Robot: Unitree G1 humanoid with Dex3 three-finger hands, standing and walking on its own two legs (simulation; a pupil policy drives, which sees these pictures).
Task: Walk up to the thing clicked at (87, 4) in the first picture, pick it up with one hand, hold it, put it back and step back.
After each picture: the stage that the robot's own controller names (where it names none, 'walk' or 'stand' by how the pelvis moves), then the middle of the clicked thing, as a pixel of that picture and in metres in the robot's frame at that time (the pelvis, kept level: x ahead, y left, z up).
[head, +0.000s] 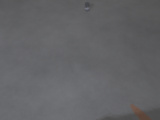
stand; (87, 6) +2.18 -0.07 -0.72
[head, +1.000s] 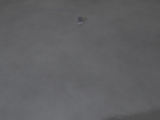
walk; (80, 21) +2.03 +0.19 -0.71
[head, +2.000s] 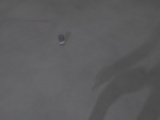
walk; (61, 40) +1.36 +0.31 -0.72
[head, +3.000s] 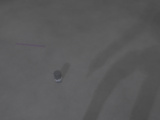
walk; (58, 76) +0.84 +0.28 -0.71
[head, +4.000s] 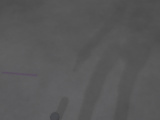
walk; (55, 119) +0.47 +0.19 -0.70
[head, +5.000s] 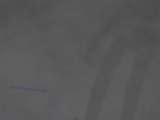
stand; out of the picture +0.27 +0.15 -0.71
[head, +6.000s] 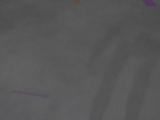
stand; out of the picture +0.27 +0.14 -0.72
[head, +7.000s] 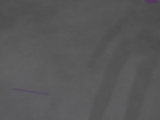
stand; out of the picture +0.27 +0.15 -0.73
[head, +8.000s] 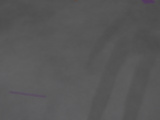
stand; out of the picture +0.26 +0.16 -0.73
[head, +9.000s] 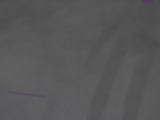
stand; out of the picture +0.25 +0.16 -0.73
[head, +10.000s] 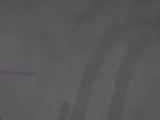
go down; out of the picture +0.28 +0.16 -0.68
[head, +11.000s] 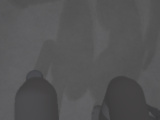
go down; (35, 80) +0.35 +0.19 -0.30
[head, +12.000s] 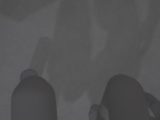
close in; (30, 79) +0.34 +0.20 -0.28
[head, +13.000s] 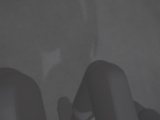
close in; out of the picture +0.34 +0.22 -0.21
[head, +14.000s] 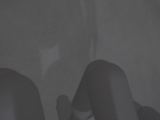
close; out of the picture +0.35 +0.24 -0.21
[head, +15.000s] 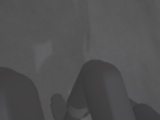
lift; out of the picture +0.34 +0.24 -0.22
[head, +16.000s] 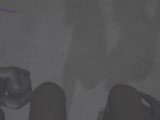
lift; (20, 90) +0.28 +0.23 -0.07
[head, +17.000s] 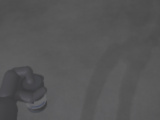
hold; (34, 94) +0.31 +0.17 +0.03
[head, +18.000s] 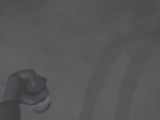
hold; (38, 95) +0.31 +0.17 -0.01
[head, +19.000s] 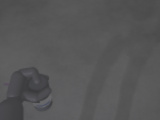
hold; (40, 93) +0.32 +0.16 +0.00
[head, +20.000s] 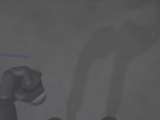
crouch; (33, 90) +0.33 +0.18 -0.07
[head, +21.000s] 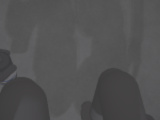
lower; (3, 69) +0.37 +0.23 -0.17
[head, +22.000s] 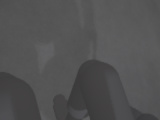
lower; out of the picture +0.36 +0.26 -0.22
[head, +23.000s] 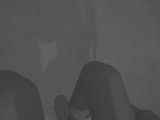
lower; out of the picture +0.35 +0.26 -0.22
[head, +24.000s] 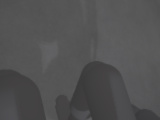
lower; out of the picture +0.34 +0.26 -0.22
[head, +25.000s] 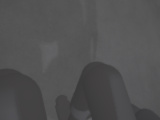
lower; out of the picture +0.34 +0.26 -0.22
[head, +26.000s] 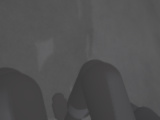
open; out of the picture +0.33 +0.25 -0.22
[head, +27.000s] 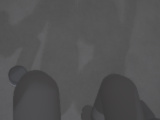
stand; (18, 77) +0.34 +0.22 -0.27
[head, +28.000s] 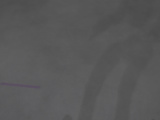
stand; out of the picture +0.28 +0.17 -0.64
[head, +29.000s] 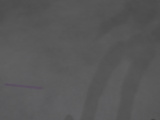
stand; out of the picture +0.29 +0.18 -0.66
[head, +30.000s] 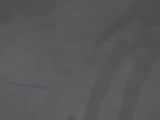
stand; out of the picture +0.30 +0.17 -0.69
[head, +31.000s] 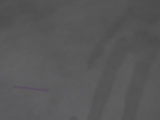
stand; out of the picture +0.31 +0.17 -0.72
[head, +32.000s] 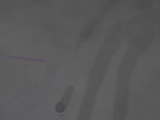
walk; (60, 109) +0.42 +0.15 -0.71
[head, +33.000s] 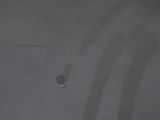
walk; (61, 81) +0.68 +0.23 -0.70
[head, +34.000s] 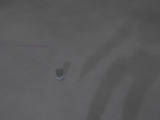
stand; (59, 74) +0.91 +0.23 -0.71
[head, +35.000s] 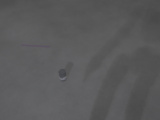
stand; (62, 75) +0.90 +0.21 -0.73
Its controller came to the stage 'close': yes
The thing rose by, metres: 0.70
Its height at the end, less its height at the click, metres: +0.00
